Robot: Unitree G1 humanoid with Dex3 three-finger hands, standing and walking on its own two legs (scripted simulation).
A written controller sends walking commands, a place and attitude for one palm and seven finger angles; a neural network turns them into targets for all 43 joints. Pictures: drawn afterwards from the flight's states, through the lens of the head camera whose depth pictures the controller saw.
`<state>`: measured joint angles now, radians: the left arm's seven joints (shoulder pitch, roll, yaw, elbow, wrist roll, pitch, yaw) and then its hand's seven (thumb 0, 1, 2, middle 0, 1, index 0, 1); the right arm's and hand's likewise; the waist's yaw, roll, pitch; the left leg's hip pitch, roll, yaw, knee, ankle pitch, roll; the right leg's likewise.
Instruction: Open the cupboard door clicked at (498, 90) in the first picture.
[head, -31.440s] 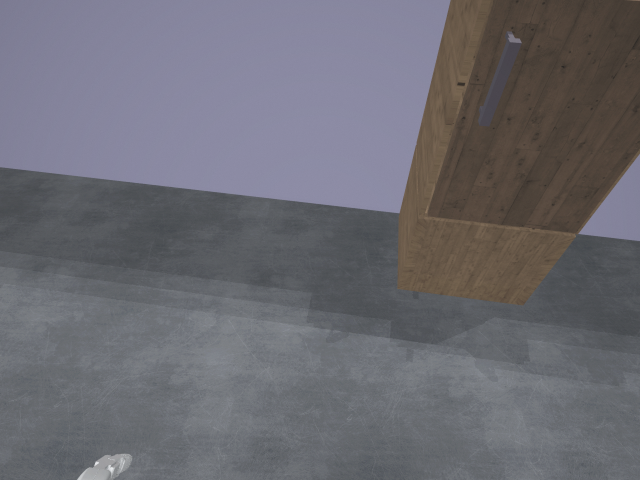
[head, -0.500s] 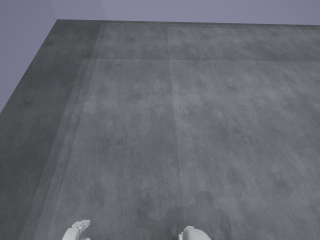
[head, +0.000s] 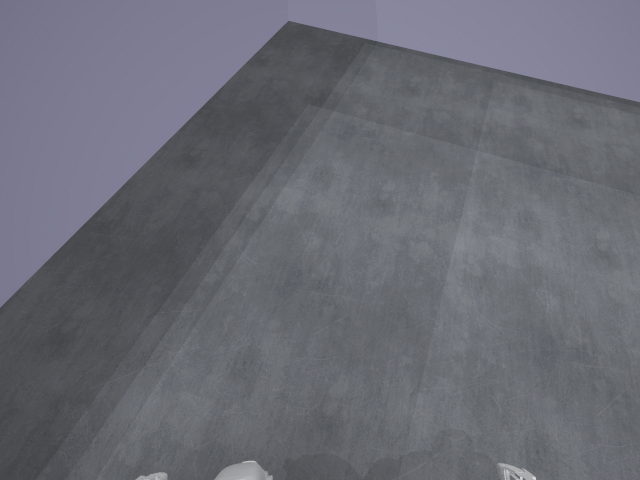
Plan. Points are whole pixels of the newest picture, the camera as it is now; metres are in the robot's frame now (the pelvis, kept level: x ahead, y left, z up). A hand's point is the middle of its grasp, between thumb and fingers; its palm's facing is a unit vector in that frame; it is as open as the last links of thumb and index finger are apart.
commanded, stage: turn to face it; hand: left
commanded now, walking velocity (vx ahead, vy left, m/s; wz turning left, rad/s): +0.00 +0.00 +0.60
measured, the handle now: out of the picture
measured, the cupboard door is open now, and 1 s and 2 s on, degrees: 39 39 39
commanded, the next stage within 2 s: none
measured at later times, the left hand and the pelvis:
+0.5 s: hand out of the picture +0.07 +0.18 -0.14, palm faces +0.26 -0.91 -0.31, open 7.4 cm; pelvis +0.03 -0.05 +0.00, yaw +17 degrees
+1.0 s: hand out of the picture -0.04 +0.18 -0.17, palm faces +0.59 -0.76 -0.27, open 7.4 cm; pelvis +0.04 -0.04 +0.00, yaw +37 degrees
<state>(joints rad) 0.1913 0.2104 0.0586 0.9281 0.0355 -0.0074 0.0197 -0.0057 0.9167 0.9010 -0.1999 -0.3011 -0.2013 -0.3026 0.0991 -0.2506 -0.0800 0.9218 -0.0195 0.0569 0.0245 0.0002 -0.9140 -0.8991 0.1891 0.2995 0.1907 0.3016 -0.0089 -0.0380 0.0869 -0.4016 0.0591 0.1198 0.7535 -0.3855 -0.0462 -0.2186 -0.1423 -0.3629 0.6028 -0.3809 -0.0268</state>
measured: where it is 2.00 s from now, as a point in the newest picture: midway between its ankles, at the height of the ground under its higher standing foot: outside the picture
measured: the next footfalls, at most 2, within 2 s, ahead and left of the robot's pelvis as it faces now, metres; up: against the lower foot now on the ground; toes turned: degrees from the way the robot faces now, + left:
left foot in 0.04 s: +0.06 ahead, +0.12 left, +0.00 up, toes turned +9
right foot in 0.42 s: +0.10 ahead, -0.14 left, +0.00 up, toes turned +12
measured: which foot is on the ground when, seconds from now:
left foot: up 0.00-0.02, down 0.04-0.42, up 0.44-0.84, down 0.86-1.00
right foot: down 0.00-0.04, up 0.06-0.40, down 0.42-0.86, up 0.88-1.00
